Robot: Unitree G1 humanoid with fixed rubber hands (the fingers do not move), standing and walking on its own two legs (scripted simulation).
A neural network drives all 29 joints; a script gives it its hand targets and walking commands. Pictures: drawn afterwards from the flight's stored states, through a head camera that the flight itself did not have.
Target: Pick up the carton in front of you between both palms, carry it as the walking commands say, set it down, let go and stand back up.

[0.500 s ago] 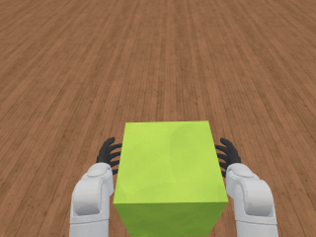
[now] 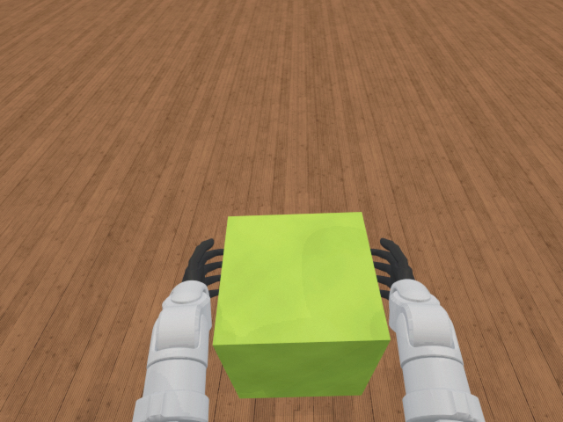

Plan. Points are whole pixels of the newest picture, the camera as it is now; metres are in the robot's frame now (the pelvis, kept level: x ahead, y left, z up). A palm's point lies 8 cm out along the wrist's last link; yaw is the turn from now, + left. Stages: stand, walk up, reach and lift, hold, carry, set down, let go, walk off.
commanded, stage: carry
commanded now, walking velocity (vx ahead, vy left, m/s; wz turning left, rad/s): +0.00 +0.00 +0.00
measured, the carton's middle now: (297, 309) +0.30 +0.00 -0.05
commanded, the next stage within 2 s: none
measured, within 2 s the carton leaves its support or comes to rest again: neither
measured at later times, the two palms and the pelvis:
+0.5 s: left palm (201, 296) +0.28 +0.14 +0.04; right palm (412, 297) +0.27 -0.16 +0.03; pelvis -0.01 -0.01 +0.00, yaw +0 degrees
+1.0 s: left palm (200, 245) +0.36 +0.16 +0.04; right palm (390, 246) +0.36 -0.14 +0.04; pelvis +0.07 +0.01 +0.01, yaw -2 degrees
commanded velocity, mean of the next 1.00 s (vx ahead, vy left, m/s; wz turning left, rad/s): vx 0.19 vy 0.00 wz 0.00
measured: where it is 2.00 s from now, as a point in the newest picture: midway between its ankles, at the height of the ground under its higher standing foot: (298, 396)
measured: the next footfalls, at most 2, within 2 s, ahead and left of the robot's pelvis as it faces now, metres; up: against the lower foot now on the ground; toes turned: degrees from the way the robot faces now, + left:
right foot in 1.32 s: +0.37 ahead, -0.13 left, +0.00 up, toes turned -9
left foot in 1.60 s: +0.42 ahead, +0.09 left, +0.00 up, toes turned -15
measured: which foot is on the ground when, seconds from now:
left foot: down 0.00-1.00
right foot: down 0.00-0.98, up 1.00-1.00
